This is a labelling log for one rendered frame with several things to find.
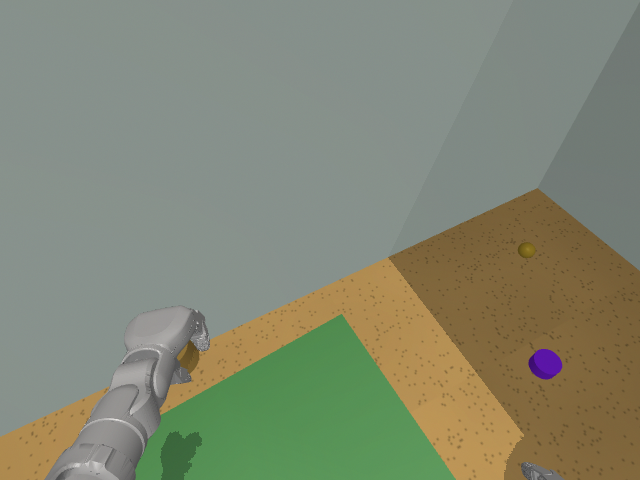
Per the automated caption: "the right robot hand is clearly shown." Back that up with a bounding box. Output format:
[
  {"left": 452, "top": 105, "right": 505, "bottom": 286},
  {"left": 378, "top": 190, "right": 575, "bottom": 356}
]
[{"left": 521, "top": 462, "right": 565, "bottom": 480}]

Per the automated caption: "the left robot arm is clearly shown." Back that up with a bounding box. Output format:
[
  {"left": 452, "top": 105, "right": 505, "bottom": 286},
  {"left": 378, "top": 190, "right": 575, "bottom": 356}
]
[{"left": 44, "top": 344, "right": 175, "bottom": 480}]

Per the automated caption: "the left robot hand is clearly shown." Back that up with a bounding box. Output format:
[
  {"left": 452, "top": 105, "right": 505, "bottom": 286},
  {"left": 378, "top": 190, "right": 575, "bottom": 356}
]
[{"left": 124, "top": 305, "right": 210, "bottom": 385}]

